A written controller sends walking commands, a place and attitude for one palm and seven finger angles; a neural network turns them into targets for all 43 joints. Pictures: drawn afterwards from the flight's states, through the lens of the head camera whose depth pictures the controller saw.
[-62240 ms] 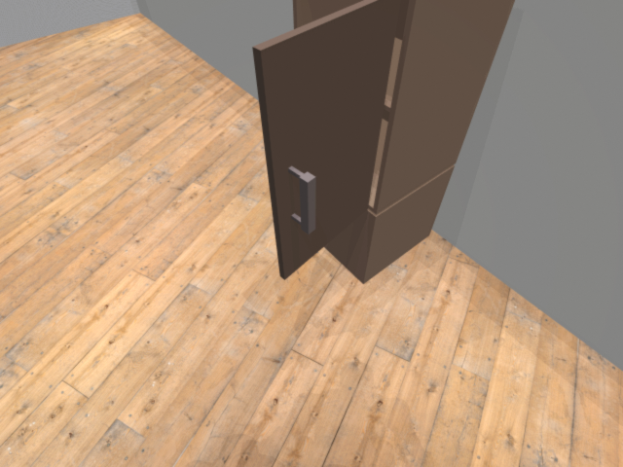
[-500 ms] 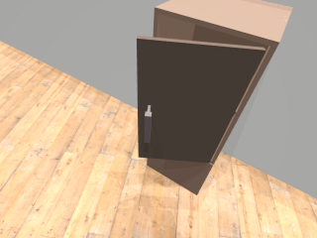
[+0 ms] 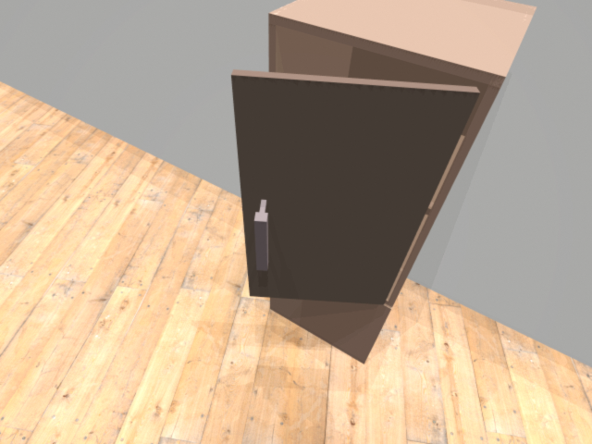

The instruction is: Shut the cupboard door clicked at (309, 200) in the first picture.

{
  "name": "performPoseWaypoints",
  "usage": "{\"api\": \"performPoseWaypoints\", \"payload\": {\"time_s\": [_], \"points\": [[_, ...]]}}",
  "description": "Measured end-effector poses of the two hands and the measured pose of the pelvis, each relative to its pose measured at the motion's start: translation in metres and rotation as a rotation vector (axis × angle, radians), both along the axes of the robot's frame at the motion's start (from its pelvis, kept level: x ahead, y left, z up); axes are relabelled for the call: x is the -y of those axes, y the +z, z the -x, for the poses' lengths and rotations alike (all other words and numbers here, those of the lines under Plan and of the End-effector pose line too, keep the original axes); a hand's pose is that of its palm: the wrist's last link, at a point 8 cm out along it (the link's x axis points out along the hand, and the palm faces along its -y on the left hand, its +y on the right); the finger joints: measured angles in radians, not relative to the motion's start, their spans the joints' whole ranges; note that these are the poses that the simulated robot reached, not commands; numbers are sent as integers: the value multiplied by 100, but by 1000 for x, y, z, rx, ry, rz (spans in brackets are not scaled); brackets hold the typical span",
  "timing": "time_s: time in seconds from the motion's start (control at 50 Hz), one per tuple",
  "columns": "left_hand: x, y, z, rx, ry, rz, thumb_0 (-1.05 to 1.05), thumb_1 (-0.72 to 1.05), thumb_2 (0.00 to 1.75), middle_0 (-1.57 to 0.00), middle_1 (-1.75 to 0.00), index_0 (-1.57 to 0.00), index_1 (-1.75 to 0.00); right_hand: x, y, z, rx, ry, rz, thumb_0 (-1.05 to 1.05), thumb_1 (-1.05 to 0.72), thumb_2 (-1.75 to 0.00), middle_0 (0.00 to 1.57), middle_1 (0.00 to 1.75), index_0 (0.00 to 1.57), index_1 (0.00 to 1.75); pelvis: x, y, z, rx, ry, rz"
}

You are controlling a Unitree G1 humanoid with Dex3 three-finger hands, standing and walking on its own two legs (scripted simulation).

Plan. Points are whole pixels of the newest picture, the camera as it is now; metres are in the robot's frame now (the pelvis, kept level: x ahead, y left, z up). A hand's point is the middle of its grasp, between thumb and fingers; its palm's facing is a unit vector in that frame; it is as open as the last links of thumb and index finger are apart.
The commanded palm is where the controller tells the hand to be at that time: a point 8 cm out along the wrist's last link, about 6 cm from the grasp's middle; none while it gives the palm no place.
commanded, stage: look again from close up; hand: left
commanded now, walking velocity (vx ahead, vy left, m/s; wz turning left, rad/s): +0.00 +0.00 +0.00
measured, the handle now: (263, 235) +0.51 +0.10 -0.07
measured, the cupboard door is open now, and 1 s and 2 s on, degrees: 29 29 29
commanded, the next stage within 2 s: shuffle to correct the standing spot in 0.10 s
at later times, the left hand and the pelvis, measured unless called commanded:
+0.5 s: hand out of the picture +0.02 +0.14 -0.18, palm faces +0.00 -0.99 -0.16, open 7.4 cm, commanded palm none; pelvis +0.03 -0.03 +0.00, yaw -1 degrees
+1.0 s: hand out of the picture +0.07 +0.12 -0.19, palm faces +0.02 -0.99 -0.15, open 7.3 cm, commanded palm none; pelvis +0.06 -0.04 +0.00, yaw -1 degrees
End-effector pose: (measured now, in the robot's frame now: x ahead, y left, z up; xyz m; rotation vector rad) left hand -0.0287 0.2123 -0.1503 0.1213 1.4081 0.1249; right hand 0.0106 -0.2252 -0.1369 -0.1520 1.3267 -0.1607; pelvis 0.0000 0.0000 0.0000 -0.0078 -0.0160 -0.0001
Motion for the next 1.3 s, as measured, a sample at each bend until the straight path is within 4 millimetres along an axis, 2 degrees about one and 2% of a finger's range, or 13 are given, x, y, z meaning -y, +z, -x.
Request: {"api": "performPoseWaypoints", "payload": {"time_s": [0.26, 0.4, 0.5, 0.6, 0.7, 0.78, 0.86, 0.96, 1.08, 1.18, 1.3], "points": [[16, 1, -36, 50, -28, 6, 1, 91, 90, -20, -30, -20, -30, 9, -1, 2, -28, -17, -11, 1, -91, -90, 20, 30, 20, 30, 14, 1, -10, 5, -7, -1], [20, -3, -43, 34, -28, 7, 1, 92, 90, -20, -30, -20, -30, 16, -3, -3, -35, -35, -6, 1, -91, -90, 20, 30, 20, 30, 22, -1, -20, -2, -14, -7], [27, -2, -44, 7, -19, 0, 1, 91, 90, -20, -30, -19, -30, 30, -5, -12, -38, -48, 3, 1, -91, -90, 20, 30, 20, 30, 34, -3, -31, -14, -16, -12], [39, -1, -46, -15, -2, -5, 1, 91, 90, -20, -30, -19, -30, 52, -6, -29, -31, -48, 26, 1, -91, -90, 20, 30, 20, 30, 48, -6, -43, -26, -22, 0], [53, -8, -51, -26, 31, 11, 1, 91, 90, -20, -30, -19, -30, 68, -4, -56, -16, -24, 68, 1, -91, -90, 20, 30, 20, 30, 56, -9, -56, -24, -3, 22], [63, -14, -56, -26, 42, 38, 1, 91, 90, -20, -30, -19, -30, 66, 0, -85, 24, -8, 81, 1, -91, -90, 20, 30, 20, 30, 54, -9, -64, -15, -6, 31], [65, -16, -70, -25, 27, 55, 1, 91, 90, -20, -30, -20, -30, 53, 6, -108, 86, -9, 68, 1, -91, -90, 20, 30, 20, 30, 51, -6, -70, -2, -22, 12], [52, -11, -88, 17, 3, 24, 2, 93, 90, -20, -30, -20, -30, 34, 7, -121, 126, 4, 30, 0, -92, -90, 20, 30, 20, 30, 44, -3, -66, -7, -21, 4], [23, 0, -96, 71, -21, -35, 2, 93, 90, -20, -30, -20, -30, 24, 4, -114, 132, 19, 5, 0, -93, -90, 20, 30, 20, 30, 35, -1, -56, -6, -10, 0], [-2, 13, -100, 145, -31, -106, 1, 92, 90, -20, -30, -20, -30, 29, -3, -101, 158, 43, 1, 0, -92, -90, 20, 30, 20, 30, 27, -6, -42, -2, 16, -2], [-25, 23, -100, 207, -57, -157, 1, 91, 90, -20, -30, -20, -30, 44, -5, -82, 168, 45, 24, 0, -91, -90, 20, 30, 20, 30, 23, -9, -27, 17, 14, 4]]}}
